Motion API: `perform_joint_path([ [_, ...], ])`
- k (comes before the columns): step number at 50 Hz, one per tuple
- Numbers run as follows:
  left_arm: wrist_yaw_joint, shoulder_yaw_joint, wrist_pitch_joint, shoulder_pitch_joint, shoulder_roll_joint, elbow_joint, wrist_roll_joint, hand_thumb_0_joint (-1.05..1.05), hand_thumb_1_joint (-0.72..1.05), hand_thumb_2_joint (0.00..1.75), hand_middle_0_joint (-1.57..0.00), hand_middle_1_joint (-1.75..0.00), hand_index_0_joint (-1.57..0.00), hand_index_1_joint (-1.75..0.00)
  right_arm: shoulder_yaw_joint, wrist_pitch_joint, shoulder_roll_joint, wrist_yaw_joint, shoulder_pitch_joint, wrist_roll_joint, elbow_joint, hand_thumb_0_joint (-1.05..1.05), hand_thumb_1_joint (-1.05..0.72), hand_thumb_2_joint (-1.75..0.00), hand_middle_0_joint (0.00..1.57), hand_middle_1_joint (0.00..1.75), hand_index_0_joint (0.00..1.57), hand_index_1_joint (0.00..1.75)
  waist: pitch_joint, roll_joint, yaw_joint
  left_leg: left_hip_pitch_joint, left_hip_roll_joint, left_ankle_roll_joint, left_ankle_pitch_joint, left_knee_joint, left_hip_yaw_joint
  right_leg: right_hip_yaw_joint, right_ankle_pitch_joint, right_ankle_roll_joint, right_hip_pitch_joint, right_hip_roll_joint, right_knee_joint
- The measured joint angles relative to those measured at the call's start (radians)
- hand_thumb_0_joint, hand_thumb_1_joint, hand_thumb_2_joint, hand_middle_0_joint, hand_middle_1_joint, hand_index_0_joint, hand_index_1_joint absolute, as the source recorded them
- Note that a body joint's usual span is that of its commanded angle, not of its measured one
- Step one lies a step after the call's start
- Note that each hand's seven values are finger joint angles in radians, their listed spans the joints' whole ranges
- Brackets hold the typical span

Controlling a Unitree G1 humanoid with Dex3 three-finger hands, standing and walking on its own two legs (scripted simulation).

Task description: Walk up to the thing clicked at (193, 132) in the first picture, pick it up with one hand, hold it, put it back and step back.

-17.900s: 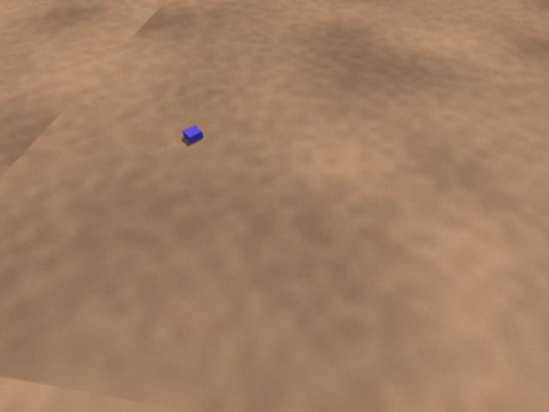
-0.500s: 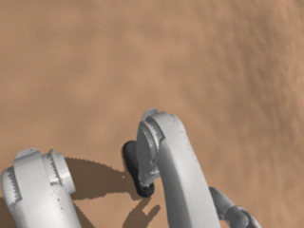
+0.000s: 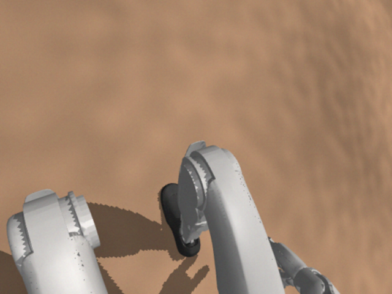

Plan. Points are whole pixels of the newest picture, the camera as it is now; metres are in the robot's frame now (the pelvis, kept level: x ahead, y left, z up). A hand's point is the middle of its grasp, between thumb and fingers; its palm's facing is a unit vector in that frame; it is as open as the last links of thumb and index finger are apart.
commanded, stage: settle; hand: left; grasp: from above
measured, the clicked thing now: out of the picture +0.46 +0.34 -0.27
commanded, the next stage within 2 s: lift in 0.62 s
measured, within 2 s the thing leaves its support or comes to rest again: leaves its support in 0.14 s
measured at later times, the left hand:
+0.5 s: hand out of the picture +0.45 +0.37 -0.15, palm faces -0.48 -0.04 -0.88, open 10.0 cm
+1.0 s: hand out of the picture +0.43 +0.36 -0.09, palm faces -0.49 -0.05 -0.87, open 9.9 cm
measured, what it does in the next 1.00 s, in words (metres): rises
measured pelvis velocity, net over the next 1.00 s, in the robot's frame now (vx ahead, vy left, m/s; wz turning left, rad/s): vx -0.01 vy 0.00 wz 0.09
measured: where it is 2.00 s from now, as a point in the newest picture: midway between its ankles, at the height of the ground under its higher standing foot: (139, 264)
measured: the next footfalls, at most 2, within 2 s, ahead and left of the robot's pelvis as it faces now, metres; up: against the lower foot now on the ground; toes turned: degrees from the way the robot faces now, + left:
none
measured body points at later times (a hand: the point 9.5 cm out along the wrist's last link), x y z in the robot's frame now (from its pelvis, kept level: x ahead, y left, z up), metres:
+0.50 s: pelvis +0.00 +0.00 +0.02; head +0.24 +0.14 +0.37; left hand +0.47 +0.37 -0.10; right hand +0.08 -0.28 -0.04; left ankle +0.05 +0.11 -0.26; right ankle +0.14 -0.15 -0.26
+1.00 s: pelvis -0.01 +0.00 +0.05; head +0.21 +0.12 +0.42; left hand +0.45 +0.36 -0.04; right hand +0.07 -0.27 -0.03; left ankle +0.05 +0.11 -0.26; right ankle +0.14 -0.15 -0.26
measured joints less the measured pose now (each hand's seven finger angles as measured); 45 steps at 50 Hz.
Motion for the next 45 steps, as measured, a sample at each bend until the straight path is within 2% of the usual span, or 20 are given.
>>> perform_joint_path([
  [5,-0.028,0.029,0.014,0.018,-0.005,-0.036,-0.003,0.0,0.06,0.31,-0.76,-0.28,-0.77,-0.3,-0.014,-0.002,-0.002,-0.001,0.015,0.011,-0.009,0.0,-0.91,-0.9,0.2,0.3,0.2,0.3,-0.001,0.008,0.002,-0.004,-0.001,0.0,0.003,-0.005,0.001,0.0,0.001,-0.001,-0.004,-0.001,-0.004],
  [9,-0.06,0.055,0.021,0.036,-0.019,-0.088,-0.019,0.0,0.05,0.29,-0.79,-0.26,-0.8,-0.27,-0.034,0.003,-0.005,0.001,0.035,0.026,-0.01,0.0,-0.91,-0.9,0.2,0.3,0.2,0.3,-0.013,0.022,0.012,-0.011,-0.003,0.0,0.005,-0.013,0.004,0.0,-0.001,-0.008,-0.008,-0.005,-0.009],
  [14,-0.126,0.056,0.023,0.065,-0.054,-0.209,-0.047,0.0,0.05,0.28,-0.81,-0.23,-0.82,-0.25,-0.075,0.023,-0.004,0.0,0.064,0.05,0.0,0.0,-0.91,-0.9,0.2,0.3,0.2,0.3,-0.038,0.049,0.043,-0.021,-0.012,0.0,0.013,-0.031,0.01,0.002,-0.005,-0.016,-0.011,-0.016,-0.021],
  [22,-0.253,0.001,0.023,0.054,-0.109,-0.321,-0.097,0.0,0.05,0.26,-0.82,-0.19,-0.83,-0.21,-0.13,0.083,0.011,-0.008,0.07,0.086,0.026,0.0,-0.9,-0.9,0.2,0.3,0.2,0.3,-0.09,0.091,0.088,-0.032,-0.03,0.005,0.043,-0.084,0.033,0.014,-0.007,-0.022,-0.008,-0.041,-0.055],
  [29,-0.34,-0.038,-0.011,0.054,-0.145,-0.384,-0.136,0.0,0.06,0.23,-0.85,-0.14,-0.86,-0.16,-0.15,0.127,0.02,-0.03,0.053,0.104,0.031,0.0,-0.9,-0.9,0.2,0.3,0.2,0.3,-0.111,0.104,0.11,-0.014,-0.035,0.009,0.067,-0.134,0.052,0.025,0.001,-0.027,0.012,-0.052,-0.091],
  [32,-0.348,-0.041,-0.029,0.046,-0.151,-0.382,-0.141,0.0,0.06,0.22,-0.86,-0.11,-0.87,-0.14,-0.15,0.138,0.02,-0.039,0.044,0.106,0.032,0.0,-0.9,-0.9,0.2,0.3,0.21,0.3,-0.114,0.107,0.112,-0.005,-0.036,0.009,0.075,-0.148,0.054,0.026,0.006,-0.03,0.021,-0.055,-0.104],
  [38,-0.341,-0.045,-0.05,0.026,-0.154,-0.37,-0.122,0.0,0.06,0.22,-0.88,-0.06,-0.89,-0.11,-0.154,0.155,0.02,-0.051,0.042,0.108,0.037,0.0,-0.9,-0.9,0.2,0.3,0.21,0.3,-0.131,0.109,0.107,-0.002,-0.036,0.008,0.087,-0.162,0.061,0.031,0.015,-0.032,0.021,-0.055,-0.112],
  [42,-0.332,-0.045,-0.027,0.017,-0.161,-0.356,-0.127,0.0,0.07,0.21,-0.89,-0.06,-0.89,-0.1,-0.159,0.161,0.027,-0.056,0.05,0.113,0.04,0.0,-0.9,-0.9,0.2,0.3,0.2,0.3,-0.144,0.115,0.103,0.001,-0.033,0.01,0.092,-0.174,0.071,0.04,0.019,-0.029,0.02,-0.053,-0.118],
  [45,-0.342,-0.043,0.005,0.031,-0.18,-0.369,-0.15,0.0,0.08,0.19,-0.88,-0.06,-0.88,-0.1,-0.17,0.165,0.036,-0.058,0.063,0.125,0.043,0.0,-0.9,-0.9,0.2,0.3,0.2,0.3,-0.158,0.125,0.107,0.007,-0.03,0.013,0.095,-0.192,0.08,0.047,0.022,-0.027,0.021,-0.053,-0.131],
])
